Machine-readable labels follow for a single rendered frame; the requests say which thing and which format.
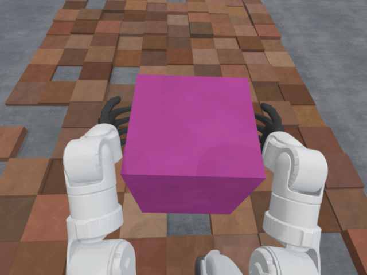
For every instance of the left robot upper arm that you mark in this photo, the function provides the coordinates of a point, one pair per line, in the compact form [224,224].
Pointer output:
[106,257]

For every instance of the robot left forearm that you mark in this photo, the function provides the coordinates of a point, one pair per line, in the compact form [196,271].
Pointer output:
[91,186]

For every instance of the carton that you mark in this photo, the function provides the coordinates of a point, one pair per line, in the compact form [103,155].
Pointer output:
[192,144]

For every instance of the robot right shin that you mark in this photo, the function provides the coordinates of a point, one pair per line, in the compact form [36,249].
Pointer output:
[213,252]

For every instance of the right robot upper arm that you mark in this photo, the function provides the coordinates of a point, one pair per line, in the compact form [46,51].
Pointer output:
[269,260]

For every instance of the robot right forearm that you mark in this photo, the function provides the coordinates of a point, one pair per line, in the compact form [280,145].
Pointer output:
[297,190]

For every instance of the right robot thigh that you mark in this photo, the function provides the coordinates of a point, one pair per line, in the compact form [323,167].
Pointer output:
[217,264]

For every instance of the right robot hand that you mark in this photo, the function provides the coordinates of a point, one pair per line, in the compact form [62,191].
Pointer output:
[272,125]

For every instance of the left robot hand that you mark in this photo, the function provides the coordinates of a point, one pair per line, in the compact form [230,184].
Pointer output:
[108,116]

